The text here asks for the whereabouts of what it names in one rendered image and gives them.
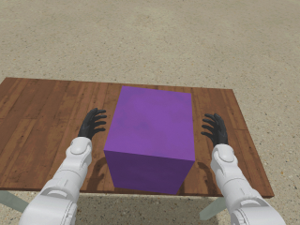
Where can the robot right hand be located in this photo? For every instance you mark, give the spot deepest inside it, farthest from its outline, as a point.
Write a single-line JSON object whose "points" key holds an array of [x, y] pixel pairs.
{"points": [[219, 132]]}

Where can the right robot upper arm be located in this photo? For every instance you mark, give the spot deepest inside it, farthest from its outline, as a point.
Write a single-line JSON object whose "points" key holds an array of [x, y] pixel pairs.
{"points": [[262, 215]]}

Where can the table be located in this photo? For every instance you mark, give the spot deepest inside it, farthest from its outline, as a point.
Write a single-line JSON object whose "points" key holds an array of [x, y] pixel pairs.
{"points": [[39, 118]]}

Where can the left robot upper arm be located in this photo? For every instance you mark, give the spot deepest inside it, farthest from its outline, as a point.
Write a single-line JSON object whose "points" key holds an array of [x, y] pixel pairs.
{"points": [[47, 210]]}

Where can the left robot forearm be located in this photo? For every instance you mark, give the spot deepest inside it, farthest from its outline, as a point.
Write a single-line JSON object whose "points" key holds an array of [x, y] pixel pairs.
{"points": [[68, 179]]}

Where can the robot left hand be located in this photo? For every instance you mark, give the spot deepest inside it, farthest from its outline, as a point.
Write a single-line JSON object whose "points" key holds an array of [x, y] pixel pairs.
{"points": [[89, 123]]}

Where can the right robot forearm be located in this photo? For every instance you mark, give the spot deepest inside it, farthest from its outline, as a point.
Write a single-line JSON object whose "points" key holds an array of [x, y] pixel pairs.
{"points": [[232, 183]]}

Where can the carton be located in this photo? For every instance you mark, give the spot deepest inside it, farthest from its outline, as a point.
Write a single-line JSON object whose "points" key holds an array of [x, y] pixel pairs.
{"points": [[150, 144]]}

